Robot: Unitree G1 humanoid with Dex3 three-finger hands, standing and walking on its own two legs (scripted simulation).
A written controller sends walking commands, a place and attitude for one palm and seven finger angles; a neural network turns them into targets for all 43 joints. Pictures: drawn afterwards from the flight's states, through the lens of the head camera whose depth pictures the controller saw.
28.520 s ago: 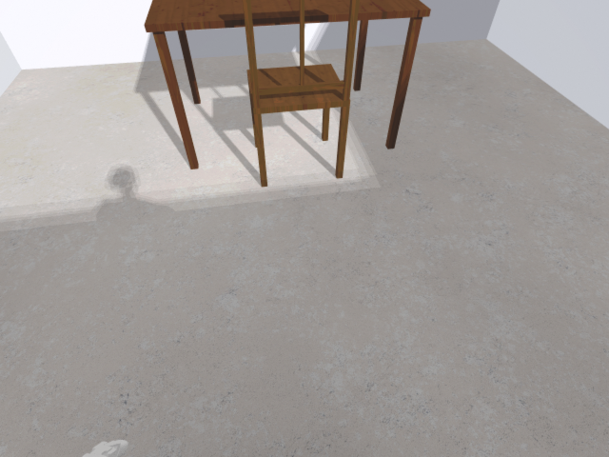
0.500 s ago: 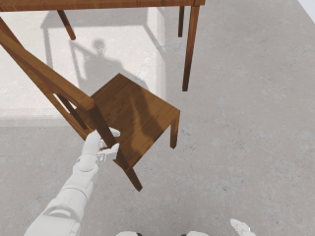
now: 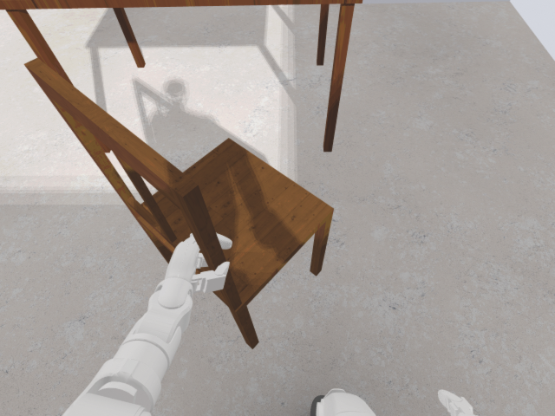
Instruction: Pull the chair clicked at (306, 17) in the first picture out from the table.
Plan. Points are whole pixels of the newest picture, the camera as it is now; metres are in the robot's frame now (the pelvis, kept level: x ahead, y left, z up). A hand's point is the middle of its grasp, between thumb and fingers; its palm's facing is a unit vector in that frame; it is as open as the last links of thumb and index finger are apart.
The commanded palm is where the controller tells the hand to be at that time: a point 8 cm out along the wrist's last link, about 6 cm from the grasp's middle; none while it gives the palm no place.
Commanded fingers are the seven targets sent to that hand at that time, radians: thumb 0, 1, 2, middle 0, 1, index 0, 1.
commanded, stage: stop walking, hand still on the chair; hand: left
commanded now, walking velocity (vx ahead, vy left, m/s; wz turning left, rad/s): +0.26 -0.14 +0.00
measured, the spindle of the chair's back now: (149, 200) +0.50 +0.27 -0.08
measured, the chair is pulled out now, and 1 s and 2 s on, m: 0.62 0.67 0.67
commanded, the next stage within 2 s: open the thumb and straighten the fingers in 0.72 s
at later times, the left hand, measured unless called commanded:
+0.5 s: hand (210, 303) +0.28 +0.12 -0.06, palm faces -0.09 -0.96 -0.26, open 6.2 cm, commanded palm +0.27 +0.17 -0.05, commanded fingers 0.00 0.90 0.90 -0.50 -1.45 -0.50 -1.45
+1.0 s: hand (204, 299) +0.29 +0.13 -0.06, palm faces -0.08 -0.97 -0.24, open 6.9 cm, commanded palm +0.27 +0.17 -0.04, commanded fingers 0.00 -0.31 0.32 -0.50 -1.45 -0.50 -1.45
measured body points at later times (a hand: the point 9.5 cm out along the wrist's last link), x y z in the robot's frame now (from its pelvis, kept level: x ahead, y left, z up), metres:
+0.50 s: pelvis +0.00 +0.00 +0.00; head +0.02 -0.02 +0.45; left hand +0.28 +0.17 -0.04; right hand +0.12 -0.26 -0.11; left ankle -0.04 +0.14 -0.74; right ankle +0.03 -0.10 -0.74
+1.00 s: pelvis +0.00 +0.01 +0.00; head +0.03 +0.00 +0.44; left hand +0.29 +0.18 -0.04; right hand +0.12 -0.24 -0.12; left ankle -0.04 +0.14 -0.74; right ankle +0.03 -0.10 -0.74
